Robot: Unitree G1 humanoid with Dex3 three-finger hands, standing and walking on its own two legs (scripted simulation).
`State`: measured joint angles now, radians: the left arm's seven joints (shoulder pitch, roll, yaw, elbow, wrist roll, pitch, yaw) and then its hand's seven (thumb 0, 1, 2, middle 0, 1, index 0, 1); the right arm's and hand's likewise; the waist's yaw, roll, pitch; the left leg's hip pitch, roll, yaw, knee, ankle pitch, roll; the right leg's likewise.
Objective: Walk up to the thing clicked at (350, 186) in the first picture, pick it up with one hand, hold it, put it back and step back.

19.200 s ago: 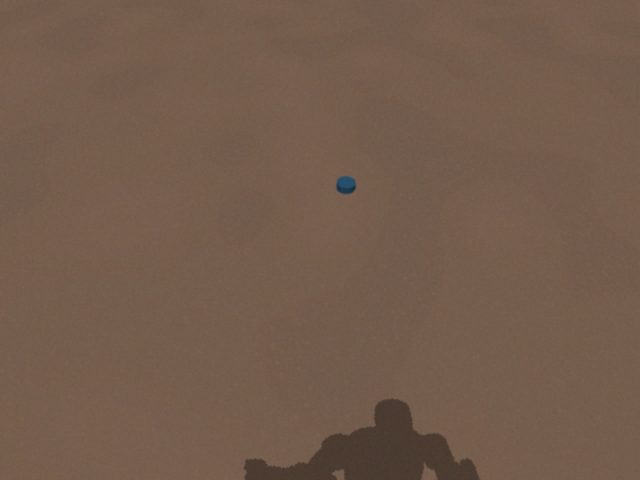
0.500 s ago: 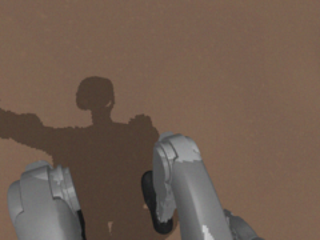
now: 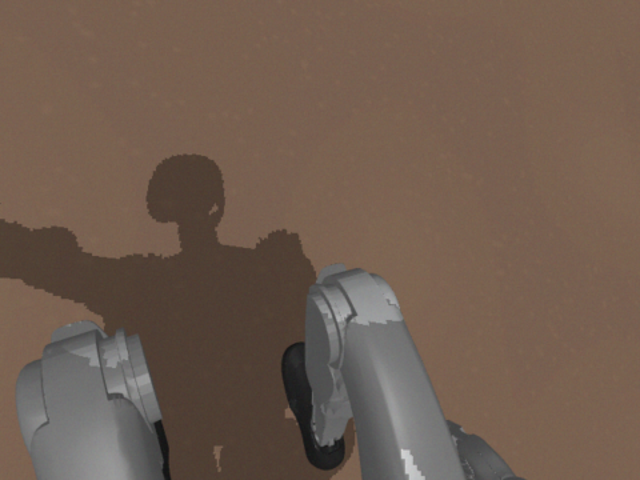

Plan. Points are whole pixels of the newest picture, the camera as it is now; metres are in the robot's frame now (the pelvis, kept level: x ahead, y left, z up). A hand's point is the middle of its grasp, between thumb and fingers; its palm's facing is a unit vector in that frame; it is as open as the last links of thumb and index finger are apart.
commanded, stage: rise first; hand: left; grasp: from above
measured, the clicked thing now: out of the picture +0.48 +0.36 -0.29
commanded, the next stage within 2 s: approach in 0.28 s
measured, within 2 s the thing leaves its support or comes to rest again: neither
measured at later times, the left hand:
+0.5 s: hand out of the picture +0.44 +0.39 -0.17, palm faces -0.44 -0.12 -0.89, open 14.3 cm
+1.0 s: hand out of the picture +0.48 +0.36 -0.17, palm faces -0.40 -0.10 -0.91, open 14.1 cm
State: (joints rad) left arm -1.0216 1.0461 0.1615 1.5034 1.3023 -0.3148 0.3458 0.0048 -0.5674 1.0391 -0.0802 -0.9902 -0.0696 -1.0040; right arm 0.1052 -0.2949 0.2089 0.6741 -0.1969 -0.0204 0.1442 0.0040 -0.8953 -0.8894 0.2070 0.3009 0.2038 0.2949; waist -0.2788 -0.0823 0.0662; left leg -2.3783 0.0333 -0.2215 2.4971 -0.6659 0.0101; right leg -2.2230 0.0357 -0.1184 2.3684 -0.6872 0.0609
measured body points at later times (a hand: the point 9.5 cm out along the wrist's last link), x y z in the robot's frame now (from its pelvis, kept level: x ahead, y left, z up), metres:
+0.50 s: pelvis +0.00 +0.00 +0.00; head +0.25 +0.12 +0.35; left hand +0.46 +0.39 -0.12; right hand +0.07 -0.27 -0.08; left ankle +0.07 +0.13 -0.28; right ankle +0.11 -0.13 -0.28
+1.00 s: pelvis +0.00 +0.00 +0.00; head +0.26 +0.10 +0.36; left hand +0.50 +0.36 -0.12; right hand +0.04 -0.26 -0.08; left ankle +0.07 +0.13 -0.28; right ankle +0.11 -0.13 -0.28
